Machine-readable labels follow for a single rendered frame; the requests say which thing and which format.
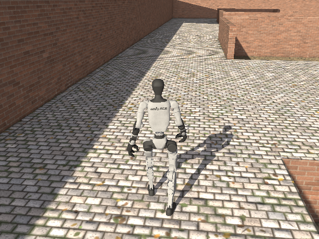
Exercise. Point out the robot right hand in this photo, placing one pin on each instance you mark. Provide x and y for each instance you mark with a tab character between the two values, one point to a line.
184	137

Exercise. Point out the robot left hand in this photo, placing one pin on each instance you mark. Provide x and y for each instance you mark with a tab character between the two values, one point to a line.
130	151

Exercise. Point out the robot left upper arm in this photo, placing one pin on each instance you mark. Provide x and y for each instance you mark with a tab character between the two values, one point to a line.
140	114

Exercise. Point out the robot left shin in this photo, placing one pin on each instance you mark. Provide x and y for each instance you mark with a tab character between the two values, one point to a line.
150	174

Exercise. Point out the robot right upper arm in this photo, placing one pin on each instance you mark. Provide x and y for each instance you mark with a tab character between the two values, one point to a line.
176	112

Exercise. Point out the robot right shin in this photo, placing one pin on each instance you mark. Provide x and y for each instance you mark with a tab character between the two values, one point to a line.
171	186

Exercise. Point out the robot shin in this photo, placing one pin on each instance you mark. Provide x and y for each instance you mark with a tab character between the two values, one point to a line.
150	174
171	186

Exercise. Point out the robot right forearm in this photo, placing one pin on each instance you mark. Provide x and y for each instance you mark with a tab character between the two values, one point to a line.
182	129

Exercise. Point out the robot left forearm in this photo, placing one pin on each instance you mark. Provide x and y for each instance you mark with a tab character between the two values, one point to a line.
134	135

